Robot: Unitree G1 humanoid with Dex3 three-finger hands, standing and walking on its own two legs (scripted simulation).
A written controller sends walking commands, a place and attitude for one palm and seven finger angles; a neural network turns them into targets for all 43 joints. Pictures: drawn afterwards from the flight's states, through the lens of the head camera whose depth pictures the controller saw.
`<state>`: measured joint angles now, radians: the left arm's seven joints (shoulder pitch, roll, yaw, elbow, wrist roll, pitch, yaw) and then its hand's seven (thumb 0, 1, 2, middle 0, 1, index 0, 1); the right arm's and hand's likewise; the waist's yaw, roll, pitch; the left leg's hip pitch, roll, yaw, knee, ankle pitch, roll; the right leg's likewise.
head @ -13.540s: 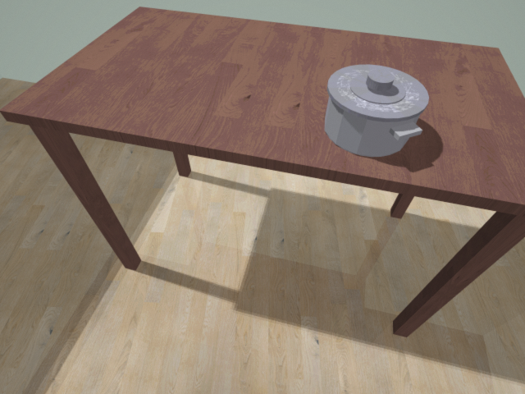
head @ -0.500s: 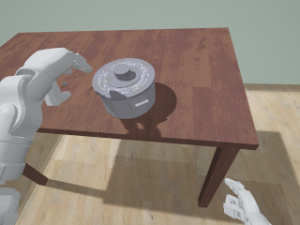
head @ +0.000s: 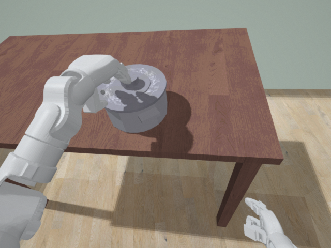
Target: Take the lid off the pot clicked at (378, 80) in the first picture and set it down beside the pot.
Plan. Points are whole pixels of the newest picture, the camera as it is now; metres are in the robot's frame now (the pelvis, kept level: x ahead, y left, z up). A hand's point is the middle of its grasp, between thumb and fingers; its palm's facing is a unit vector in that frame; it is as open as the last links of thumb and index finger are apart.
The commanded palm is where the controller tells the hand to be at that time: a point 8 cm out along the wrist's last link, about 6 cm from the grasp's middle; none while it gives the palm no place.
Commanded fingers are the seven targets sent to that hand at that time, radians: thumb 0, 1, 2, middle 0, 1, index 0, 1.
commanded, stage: move the open hand above the knob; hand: left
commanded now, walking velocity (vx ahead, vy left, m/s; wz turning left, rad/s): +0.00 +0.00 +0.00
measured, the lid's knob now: (129, 79) +0.49 +0.14 +0.15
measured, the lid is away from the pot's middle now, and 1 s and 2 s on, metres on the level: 0.00 0.00 0.00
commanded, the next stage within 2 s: none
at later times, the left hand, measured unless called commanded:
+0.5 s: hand (114, 69) +0.46 +0.16 +0.20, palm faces -0.24 -0.06 -0.97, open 10.0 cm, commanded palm +0.45 +0.15 +0.28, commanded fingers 0.00 -0.35 1.59 -0.86 -0.08 -0.86 -0.08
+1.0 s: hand (116, 60) +0.47 +0.15 +0.22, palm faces -0.19 -0.09 -0.98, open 10.0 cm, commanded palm +0.44 +0.16 +0.28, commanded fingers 0.00 -0.35 1.59 -0.86 -0.08 -0.86 -0.08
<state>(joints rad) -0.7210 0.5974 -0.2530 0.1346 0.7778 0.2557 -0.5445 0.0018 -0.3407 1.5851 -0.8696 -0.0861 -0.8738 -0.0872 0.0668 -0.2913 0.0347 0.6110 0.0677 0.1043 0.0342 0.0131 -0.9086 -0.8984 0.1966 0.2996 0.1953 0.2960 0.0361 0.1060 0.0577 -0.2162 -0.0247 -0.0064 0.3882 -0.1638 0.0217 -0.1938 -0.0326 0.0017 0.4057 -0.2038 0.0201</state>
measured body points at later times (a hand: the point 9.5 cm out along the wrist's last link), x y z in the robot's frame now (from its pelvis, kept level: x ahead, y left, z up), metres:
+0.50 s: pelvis +0.02 +0.00 +0.00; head +0.05 -0.04 +0.45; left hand +0.47 +0.16 +0.26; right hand +0.17 -0.25 -0.13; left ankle +0.03 +0.11 -0.74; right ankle +0.01 -0.14 -0.74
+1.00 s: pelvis +0.03 +0.00 +0.00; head +0.06 -0.03 +0.45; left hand +0.48 +0.15 +0.27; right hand +0.18 -0.24 -0.12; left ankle +0.03 +0.11 -0.74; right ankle +0.01 -0.14 -0.74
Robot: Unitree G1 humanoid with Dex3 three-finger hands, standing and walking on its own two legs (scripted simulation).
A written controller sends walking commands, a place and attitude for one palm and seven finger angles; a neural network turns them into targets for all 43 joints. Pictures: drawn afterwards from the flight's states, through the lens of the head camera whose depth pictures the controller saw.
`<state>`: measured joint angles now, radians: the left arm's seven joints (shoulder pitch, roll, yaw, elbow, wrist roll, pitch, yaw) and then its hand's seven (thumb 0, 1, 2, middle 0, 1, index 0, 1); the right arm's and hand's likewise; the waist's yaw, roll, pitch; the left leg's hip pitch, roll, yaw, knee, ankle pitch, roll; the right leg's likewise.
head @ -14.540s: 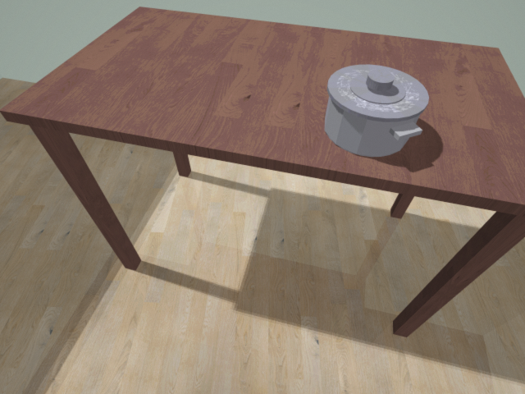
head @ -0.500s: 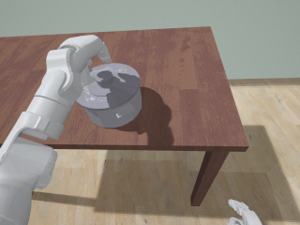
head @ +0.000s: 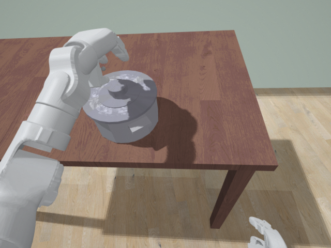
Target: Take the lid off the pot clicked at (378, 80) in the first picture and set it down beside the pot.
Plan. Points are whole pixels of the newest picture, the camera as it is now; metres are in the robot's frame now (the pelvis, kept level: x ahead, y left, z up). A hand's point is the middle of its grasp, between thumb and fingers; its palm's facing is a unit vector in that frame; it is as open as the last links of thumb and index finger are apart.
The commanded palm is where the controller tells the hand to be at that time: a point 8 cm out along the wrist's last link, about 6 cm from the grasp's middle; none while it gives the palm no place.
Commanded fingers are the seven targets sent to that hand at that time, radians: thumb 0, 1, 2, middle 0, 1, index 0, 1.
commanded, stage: move the open hand above the knob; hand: left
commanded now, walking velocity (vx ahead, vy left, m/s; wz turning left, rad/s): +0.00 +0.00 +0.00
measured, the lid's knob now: (117, 87) +0.46 +0.14 +0.15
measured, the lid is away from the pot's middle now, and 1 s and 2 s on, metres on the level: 0.00 0.00 0.00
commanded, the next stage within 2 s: lower the open fingers around the knob in 1.78 s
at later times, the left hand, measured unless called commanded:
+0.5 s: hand (107, 77) +0.43 +0.14 +0.21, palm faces -0.24 -0.07 -0.97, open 10.0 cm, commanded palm +0.41 +0.15 +0.28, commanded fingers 0.00 -0.35 1.59 -0.86 -0.08 -0.86 -0.08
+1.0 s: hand (102, 77) +0.42 +0.15 +0.21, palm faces -0.20 -0.08 -0.98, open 10.0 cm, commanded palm +0.40 +0.16 +0.28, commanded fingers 0.00 -0.35 1.59 -0.86 -0.08 -0.86 -0.08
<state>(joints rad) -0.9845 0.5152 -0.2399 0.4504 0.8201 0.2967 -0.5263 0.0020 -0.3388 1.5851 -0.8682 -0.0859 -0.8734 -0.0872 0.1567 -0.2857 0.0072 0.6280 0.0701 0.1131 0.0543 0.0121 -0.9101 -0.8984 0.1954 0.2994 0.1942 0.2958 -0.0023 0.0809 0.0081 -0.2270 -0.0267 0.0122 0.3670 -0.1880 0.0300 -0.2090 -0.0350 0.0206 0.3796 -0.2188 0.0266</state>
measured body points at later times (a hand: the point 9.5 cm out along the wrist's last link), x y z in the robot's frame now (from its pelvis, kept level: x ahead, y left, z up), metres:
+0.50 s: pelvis -0.01 +0.00 +0.00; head +0.01 -0.03 +0.45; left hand +0.43 +0.15 +0.26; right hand +0.15 -0.23 -0.12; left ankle +0.00 +0.10 -0.75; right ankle -0.02 -0.14 -0.75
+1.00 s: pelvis -0.01 -0.01 +0.00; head +0.01 -0.05 +0.45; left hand +0.42 +0.15 +0.27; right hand +0.17 -0.25 -0.12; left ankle +0.00 +0.10 -0.75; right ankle -0.02 -0.14 -0.75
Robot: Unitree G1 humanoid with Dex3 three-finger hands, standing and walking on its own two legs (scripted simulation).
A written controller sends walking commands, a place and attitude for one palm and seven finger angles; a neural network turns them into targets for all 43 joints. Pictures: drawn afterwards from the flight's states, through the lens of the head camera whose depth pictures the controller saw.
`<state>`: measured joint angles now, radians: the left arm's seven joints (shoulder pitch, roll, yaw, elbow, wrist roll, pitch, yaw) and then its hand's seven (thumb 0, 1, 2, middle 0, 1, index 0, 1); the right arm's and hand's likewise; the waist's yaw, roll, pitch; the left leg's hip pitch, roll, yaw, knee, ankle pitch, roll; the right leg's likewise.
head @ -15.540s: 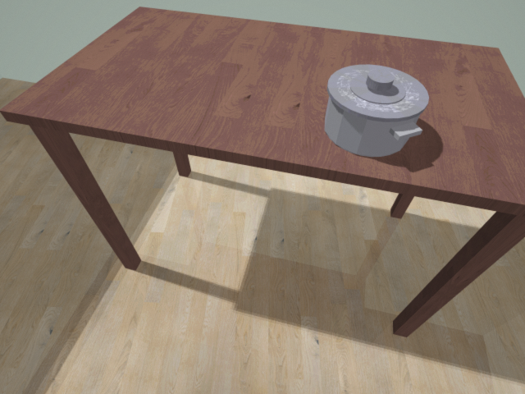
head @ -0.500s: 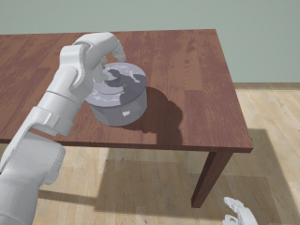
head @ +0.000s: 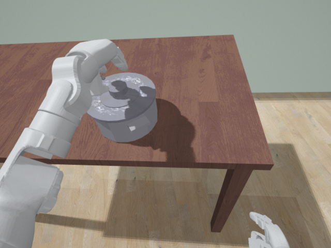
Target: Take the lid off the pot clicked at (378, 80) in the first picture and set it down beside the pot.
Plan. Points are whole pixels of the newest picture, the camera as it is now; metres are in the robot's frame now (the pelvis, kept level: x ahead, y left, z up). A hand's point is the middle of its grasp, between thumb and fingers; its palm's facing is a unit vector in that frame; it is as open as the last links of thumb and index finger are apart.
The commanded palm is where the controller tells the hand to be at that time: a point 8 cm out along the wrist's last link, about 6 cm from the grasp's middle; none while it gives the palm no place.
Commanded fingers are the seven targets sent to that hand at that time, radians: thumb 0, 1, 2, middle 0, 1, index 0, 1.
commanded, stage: move the open hand above the knob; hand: left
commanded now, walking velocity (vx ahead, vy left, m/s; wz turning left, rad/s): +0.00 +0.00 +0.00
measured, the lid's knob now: (117, 88) +0.47 +0.15 +0.15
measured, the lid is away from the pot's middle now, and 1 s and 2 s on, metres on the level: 0.00 0.00 0.00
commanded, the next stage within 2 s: lower the open fingers around the knob in 0.78 s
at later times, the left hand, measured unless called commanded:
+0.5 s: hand (107, 73) +0.45 +0.16 +0.21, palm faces -0.24 -0.09 -0.97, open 10.0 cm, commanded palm +0.43 +0.17 +0.28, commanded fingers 0.00 -0.35 1.59 -0.86 -0.08 -0.86 -0.08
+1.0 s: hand (106, 80) +0.44 +0.16 +0.20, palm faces -0.24 -0.10 -0.96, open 10.0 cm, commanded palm +0.42 +0.16 +0.27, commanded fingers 0.00 -0.35 1.59 -0.86 -0.08 -0.86 -0.08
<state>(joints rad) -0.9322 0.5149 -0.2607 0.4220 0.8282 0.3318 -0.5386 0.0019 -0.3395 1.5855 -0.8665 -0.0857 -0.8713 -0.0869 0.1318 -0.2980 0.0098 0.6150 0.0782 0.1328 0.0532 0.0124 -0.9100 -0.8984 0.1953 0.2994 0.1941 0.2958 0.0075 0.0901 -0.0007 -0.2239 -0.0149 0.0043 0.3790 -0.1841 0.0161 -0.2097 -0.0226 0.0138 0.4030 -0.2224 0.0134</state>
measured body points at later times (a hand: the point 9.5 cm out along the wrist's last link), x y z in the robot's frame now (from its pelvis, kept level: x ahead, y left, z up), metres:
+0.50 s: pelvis +0.01 +0.01 +0.00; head +0.03 -0.02 +0.45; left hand +0.46 +0.16 +0.26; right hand +0.15 -0.23 -0.13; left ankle +0.01 +0.11 -0.74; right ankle -0.01 -0.13 -0.74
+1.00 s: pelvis +0.01 +0.01 +0.00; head +0.03 -0.02 +0.45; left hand +0.44 +0.16 +0.25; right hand +0.19 -0.22 -0.11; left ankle +0.01 +0.11 -0.74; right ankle -0.01 -0.13 -0.74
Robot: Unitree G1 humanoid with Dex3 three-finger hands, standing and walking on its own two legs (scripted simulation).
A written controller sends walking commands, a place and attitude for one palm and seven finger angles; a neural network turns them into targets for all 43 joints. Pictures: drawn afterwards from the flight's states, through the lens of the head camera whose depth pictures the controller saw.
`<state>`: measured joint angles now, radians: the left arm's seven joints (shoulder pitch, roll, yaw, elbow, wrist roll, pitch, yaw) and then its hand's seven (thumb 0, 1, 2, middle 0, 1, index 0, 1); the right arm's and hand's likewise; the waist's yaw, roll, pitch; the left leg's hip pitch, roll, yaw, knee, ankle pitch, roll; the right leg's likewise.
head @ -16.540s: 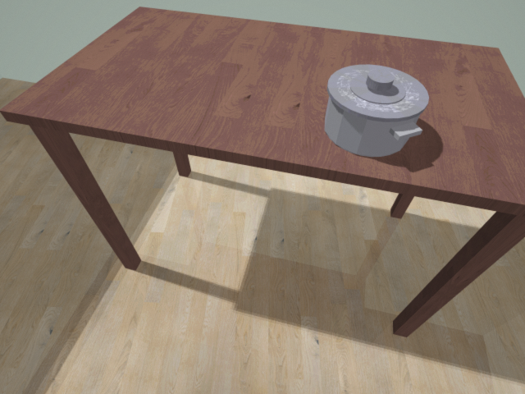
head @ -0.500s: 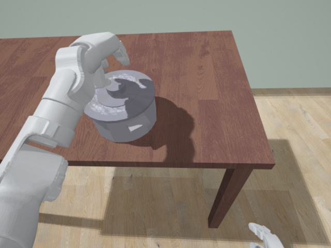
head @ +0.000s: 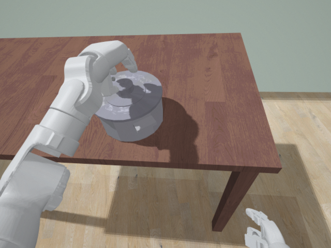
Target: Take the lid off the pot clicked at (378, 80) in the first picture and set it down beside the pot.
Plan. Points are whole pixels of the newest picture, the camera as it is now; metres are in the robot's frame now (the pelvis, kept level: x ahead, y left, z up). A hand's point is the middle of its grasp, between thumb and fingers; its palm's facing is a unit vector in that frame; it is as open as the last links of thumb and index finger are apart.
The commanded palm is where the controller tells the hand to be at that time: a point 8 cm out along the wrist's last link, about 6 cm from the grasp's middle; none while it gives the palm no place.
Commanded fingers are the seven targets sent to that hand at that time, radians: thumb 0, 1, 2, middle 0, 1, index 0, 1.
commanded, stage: lower the open fingers around the knob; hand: left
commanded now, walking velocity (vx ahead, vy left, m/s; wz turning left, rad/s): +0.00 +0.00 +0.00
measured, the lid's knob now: (123, 86) +0.47 +0.14 +0.15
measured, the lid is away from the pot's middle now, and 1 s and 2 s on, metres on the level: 0.00 0.00 0.00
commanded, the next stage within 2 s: close the fingers and squeeze the knob in 0.74 s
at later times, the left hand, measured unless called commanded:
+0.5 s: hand (122, 85) +0.44 +0.13 +0.17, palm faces -0.31 -0.12 -0.94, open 10.0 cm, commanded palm +0.42 +0.14 +0.24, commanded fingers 0.00 -0.35 1.59 -0.86 -0.08 -0.86 -0.08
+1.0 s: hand (112, 89) +0.43 +0.15 +0.17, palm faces -0.28 -0.13 -0.95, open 10.2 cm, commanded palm +0.41 +0.16 +0.24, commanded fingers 0.00 -0.10 1.16 -0.62 -0.61 -0.62 -0.61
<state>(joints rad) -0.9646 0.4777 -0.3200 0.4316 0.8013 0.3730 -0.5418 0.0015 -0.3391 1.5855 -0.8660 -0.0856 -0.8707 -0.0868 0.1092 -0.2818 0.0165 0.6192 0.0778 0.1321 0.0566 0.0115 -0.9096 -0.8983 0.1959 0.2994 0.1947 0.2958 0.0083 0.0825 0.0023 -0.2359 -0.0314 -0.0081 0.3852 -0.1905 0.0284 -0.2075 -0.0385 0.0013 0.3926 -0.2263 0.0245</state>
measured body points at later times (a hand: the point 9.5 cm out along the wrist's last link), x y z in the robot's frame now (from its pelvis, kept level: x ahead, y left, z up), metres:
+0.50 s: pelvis +0.00 -0.01 +0.00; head +0.02 -0.04 +0.45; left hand +0.45 +0.13 +0.23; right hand +0.14 -0.26 -0.13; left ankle +0.00 +0.10 -0.74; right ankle -0.02 -0.14 -0.74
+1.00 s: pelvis +0.00 -0.01 +0.00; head +0.02 -0.03 +0.45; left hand +0.44 +0.15 +0.23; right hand +0.17 -0.25 -0.11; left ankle +0.00 +0.10 -0.74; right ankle -0.02 -0.14 -0.74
